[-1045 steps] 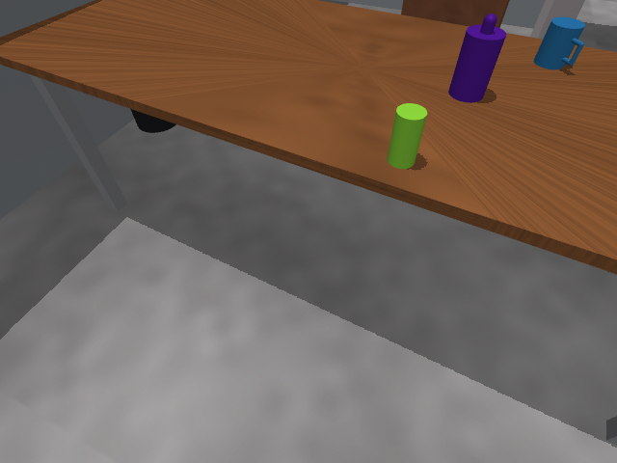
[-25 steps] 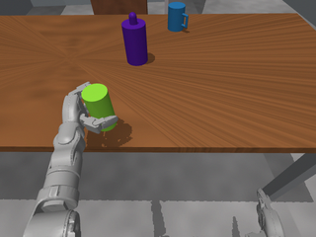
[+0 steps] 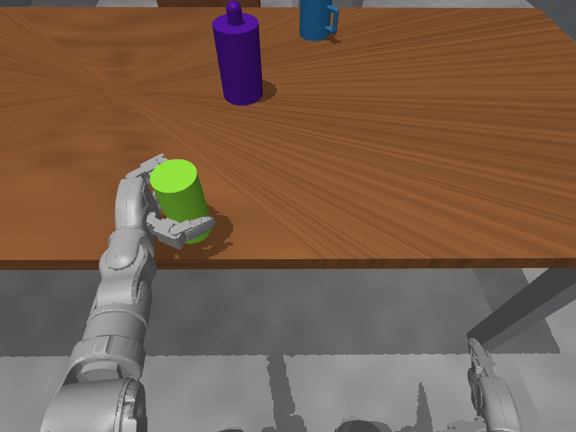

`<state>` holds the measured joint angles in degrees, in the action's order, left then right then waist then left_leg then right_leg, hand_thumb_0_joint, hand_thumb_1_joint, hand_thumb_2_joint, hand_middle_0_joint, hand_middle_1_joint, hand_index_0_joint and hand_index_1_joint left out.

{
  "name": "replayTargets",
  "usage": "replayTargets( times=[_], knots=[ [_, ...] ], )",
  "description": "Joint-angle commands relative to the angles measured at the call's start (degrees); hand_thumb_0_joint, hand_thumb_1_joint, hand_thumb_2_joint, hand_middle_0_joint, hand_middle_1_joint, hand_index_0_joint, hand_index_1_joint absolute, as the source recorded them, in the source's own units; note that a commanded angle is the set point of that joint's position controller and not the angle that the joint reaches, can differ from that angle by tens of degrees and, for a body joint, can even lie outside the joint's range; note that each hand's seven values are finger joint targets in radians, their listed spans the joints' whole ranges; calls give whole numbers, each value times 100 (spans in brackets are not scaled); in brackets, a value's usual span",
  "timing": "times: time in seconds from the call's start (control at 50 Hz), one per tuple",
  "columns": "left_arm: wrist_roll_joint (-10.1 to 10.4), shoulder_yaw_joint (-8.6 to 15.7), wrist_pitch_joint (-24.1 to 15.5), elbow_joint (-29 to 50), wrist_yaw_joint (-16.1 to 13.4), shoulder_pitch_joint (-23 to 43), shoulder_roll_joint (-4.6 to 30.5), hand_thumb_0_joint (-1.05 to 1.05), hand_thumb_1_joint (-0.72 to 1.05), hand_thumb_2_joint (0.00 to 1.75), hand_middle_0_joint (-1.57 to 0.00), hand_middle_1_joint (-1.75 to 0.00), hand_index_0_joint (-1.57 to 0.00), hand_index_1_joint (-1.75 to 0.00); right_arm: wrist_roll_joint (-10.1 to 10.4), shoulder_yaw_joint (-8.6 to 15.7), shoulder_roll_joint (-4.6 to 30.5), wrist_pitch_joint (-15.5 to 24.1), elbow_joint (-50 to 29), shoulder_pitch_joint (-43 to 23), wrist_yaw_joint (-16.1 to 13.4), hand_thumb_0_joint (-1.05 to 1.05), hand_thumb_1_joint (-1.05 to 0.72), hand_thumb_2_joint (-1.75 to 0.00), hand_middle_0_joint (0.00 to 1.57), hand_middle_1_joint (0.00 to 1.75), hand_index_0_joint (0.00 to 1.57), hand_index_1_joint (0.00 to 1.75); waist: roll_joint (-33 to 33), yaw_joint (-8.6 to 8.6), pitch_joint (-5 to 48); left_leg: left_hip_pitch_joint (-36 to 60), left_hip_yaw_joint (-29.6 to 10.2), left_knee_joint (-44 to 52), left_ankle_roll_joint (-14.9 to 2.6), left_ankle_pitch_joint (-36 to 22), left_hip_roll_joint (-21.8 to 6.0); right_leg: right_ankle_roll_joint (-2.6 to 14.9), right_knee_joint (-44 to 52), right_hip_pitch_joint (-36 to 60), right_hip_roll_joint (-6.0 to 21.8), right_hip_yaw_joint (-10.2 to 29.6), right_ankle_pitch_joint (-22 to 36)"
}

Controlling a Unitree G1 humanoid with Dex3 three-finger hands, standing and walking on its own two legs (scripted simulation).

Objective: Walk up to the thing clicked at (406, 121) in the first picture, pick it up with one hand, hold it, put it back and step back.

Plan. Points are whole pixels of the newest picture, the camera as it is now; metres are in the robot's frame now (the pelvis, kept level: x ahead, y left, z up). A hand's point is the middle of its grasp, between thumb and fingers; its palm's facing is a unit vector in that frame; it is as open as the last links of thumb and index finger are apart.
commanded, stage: lower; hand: left
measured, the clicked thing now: (184, 204) +0.40 +0.15 +0.09
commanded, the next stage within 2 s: loosen in 0.22 s
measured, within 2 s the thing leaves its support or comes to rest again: rests again in 0.22 s
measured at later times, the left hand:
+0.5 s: hand (184, 207) +0.42 +0.16 +0.07, palm faces +0.07 -1.00 +0.01, open 9.4 cm
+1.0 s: hand (184, 207) +0.42 +0.16 +0.07, palm faces +0.07 -1.00 +0.02, open 13.4 cm
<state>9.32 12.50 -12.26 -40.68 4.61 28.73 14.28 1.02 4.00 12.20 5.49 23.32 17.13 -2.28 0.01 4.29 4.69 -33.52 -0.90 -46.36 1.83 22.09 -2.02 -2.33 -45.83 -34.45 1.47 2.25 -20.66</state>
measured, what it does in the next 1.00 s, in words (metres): stands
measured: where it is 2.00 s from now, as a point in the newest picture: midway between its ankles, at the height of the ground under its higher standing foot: outside the picture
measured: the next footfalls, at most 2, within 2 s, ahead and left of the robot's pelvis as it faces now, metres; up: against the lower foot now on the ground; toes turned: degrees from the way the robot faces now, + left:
none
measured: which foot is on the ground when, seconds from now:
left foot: down 0.00-1.00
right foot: down 0.00-1.00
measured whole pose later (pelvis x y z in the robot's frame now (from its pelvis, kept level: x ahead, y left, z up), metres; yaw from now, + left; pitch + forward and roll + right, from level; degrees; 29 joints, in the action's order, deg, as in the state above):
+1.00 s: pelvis +0.00 +0.00 -0.01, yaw +0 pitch +11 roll +0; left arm 8.8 12.4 -16.0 -40.2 3.3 28.2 13.1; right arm 0.3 4.4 12.4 1.4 14.3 20.5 -0.7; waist -0.1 4.2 5.1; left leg -37.8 -1.1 -50.6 1.8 24.1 -1.8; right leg -2.4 -50.1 -38.6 1.6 2.2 -22.7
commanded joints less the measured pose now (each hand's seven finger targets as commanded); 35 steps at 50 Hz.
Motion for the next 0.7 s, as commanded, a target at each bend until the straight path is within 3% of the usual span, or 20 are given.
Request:
replayTargets(
  times=[0.0,0.04,0.08,0.12,0.14,0.18,0.2,0.24,0.26,0.28,0.32,0.36,0.38,0.42,0.48,0.5,0.56,0.58,0.66,0.68],
  knots=[
    [66,259,-509,1289,-41,2351,1027,0,0,122,-133,-141,-131,-144,-26,387,771,246,-1071,-211,-64,0,51,-6,5,5,5,5,104,8,1931,955,208,459,-239,-1293,130,224,492,771,-168,-334,1431],
    [56,310,-585,1504,-67,2559,1127,0,0,123,-133,-141,-132,-145,-46,558,948,235,-1150,-133,-76,0,51,-6,5,5,5,5,120,72,2192,1062,196,412,-237,-1344,116,220,454,788,-171,-322,1503],
    [71,113,-643,1614,-57,2648,875,0,3,125,-134,-143,-133,-146,-25,297,646,235,-1334,-160,-39,0,51,-6,5,5,5,5,156,34,2138,1002,194,399,-237,-1316,132,222,440,796,-173,-337,1468],
    [52,215,-636,1292,-93,2378,958,0,2,123,-134,-142,-133,-145,-38,430,793,219,-1288,-35,-58,0,50,-6,5,5,5,5,-7,69,2078,986,169,386,-234,-1347,108,222,396,717,-194,-364,1465],
    [55,102,-692,1527,-77,2467,797,0,0,123,-133,-142,-132,-145,-48,235,582,204,-1296,0,-15,0,51,-6,5,5,5,5,177,19,2201,992,172,372,-212,-1440,105,244,352,763,-178,-361,1530],
    [47,231,-689,1303,-128,2312,942,0,-1,123,-134,-141,-132,-145,-57,550,918,174,-1294,58,-39,0,50,-6,5,5,5,5,112,46,2169,1000,150,358,-200,-1470,92,256,308,687,-197,-378,1523],
    [20,148,-681,1151,-123,2222,799,0,1,124,-133,-142,-132,-145,-59,420,765,164,-1336,52,-13,0,51,-6,5,5,5,5,41,53,1992,853,160,323,-214,-1419,100,245,326,587,-193,-370,1492],
    [16,278,-755,1540,-158,2438,1003,0,0,124,-133,-142,-132,-145,-58,516,888,157,-1434,5,-7,0,51,-6,5,5,5,5,264,-16,2202,931,166,335,-185,-1428,104,266,283,660,-186,-359,1498],
    [-36,149,-715,1110,-170,2214,803,0,1,124,-133,-142,-132,-145,-70,475,833,133,-1574,29,-2,0,51,-6,5,5,5,5,54,96,2049,846,177,299,-207,-1368,106,247,295,596,-186,-354,1470],
    [-36,161,-738,1011,-162,2151,783,0,3,125,-134,-142,-133,-145,-73,436,780,127,-1544,64,10,0,51,-6,5,5,5,5,-82,66,1705,569,180,307,-228,-1129,123,230,352,535,-183,-348,1282],
    [-31,192,-854,1513,-178,2514,877,0,9,118,-138,-141,-139,-141,-77,383,678,143,-1527,-40,42,0,51,-6,5,5,5,5,235,-37,2012,721,168,339,-187,-1140,125,262,274,566,-186,-360,1251],
    [-3,258,-904,1559,-175,2495,1015,0,-1,102,-130,-129,-133,-127,-81,460,791,111,-1587,90,41,0,50,-5,5,5,5,5,252,-8,2111,805,133,342,-166,-1094,94,271,240,519,-193,-375,1162],
    [9,53,-885,1459,-160,2381,695,0,-5,94,-127,-123,-130,-121,-86,450,788,114,-1652,87,46,0,50,-5,5,5,5,5,260,59,2246,941,134,280,-160,-1294,91,268,208,561,-194,-374,1350],
    [-12,92,-816,1117,-167,2131,714,0,-13,80,-120,-114,-122,-112,-85,474,823,104,-1682,201,33,0,50,-5,5,5,5,5,32,105,2137,855,148,223,-194,-1417,96,249,183,577,-208,-376,1481],
    [15,139,-867,1844,-148,2562,887,0,-25,67,-113,-102,-115,-100,-92,464,806,70,-1797,169,41,0,49,-5,5,5,5,5,322,25,2563,1080,150,154,-182,-1769,98,254,150,685,-191,-358,1751],
    [-14,156,-761,1087,-154,2094,782,0,-26,64,-111,-100,-114,-98,-103,494,862,22,-1649,397,38,0,50,-5,5,5,5,5,-18,115,2191,867,149,158,-208,-1656,89,240,170,558,-201,-368,1668],
    [39,242,-792,1456,-130,2135,843,0,-36,60,-93,-85,-96,-86,-78,440,773,-1,-1657,247,50,0,49,-6,5,5,5,5,-75,-20,2132,633,213,144,-243,-1489,142,202,218,768,-161,-303,1723],
    [30,217,-787,1369,-136,2123,832,0,-28,68,-101,-93,-101,-94,-72,541,906,9,-1874,101,40,0,50,-6,5,5,5,5,-38,61,2097,706,222,171,-230,-1445,138,221,213,676,-179,-312,1634],
    [-37,120,-738,1103,-143,1926,659,0,-32,47,-78,-67,-77,-68,-86,453,722,-58,-1643,341,62,0,50,-6,5,5,5,5,-114,85,1762,510,221,163,-238,-1258,149,208,251,500,-176,-314,1474],
    [-21,185,-774,1371,-147,2040,752,0,-32,45,-75,-63,-74,-64,-77,407,707,-52,-1772,240,80,0,50,-6,5,5,5,5,-76,4,1899,548,215,191,-236,-1258,151,213,239,631,-172,-320,1471]
  ],
)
